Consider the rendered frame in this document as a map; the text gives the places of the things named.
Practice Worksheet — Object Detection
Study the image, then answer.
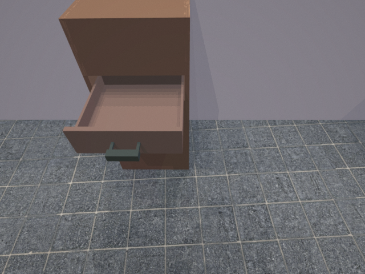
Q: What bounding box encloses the handle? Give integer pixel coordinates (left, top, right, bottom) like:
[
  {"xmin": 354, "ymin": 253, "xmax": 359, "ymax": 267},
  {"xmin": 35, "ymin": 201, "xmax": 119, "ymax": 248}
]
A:
[{"xmin": 105, "ymin": 142, "xmax": 141, "ymax": 162}]

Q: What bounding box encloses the drawer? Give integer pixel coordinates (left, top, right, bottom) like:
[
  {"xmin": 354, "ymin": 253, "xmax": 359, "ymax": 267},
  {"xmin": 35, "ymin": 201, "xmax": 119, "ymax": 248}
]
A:
[{"xmin": 63, "ymin": 75, "xmax": 184, "ymax": 154}]

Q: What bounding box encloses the cabinet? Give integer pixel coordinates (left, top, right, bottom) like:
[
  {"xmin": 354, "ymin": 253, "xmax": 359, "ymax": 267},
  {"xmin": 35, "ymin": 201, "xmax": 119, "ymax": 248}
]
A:
[{"xmin": 59, "ymin": 0, "xmax": 190, "ymax": 170}]

